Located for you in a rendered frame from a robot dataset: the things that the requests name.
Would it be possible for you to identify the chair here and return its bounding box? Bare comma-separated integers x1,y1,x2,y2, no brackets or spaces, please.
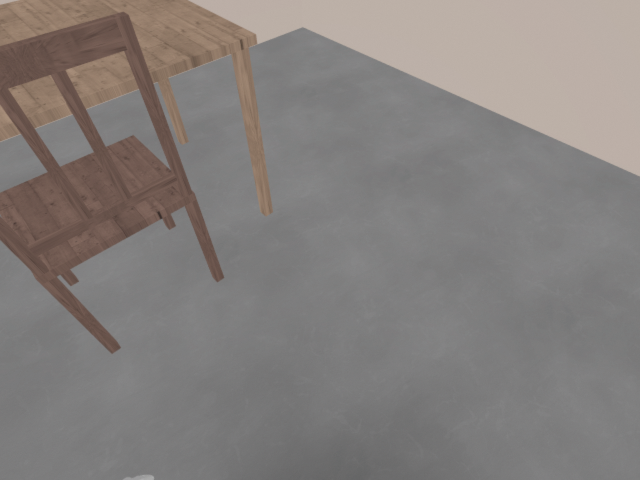
0,12,224,354

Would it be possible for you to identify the table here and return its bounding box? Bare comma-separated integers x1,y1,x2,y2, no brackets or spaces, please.
0,0,273,216

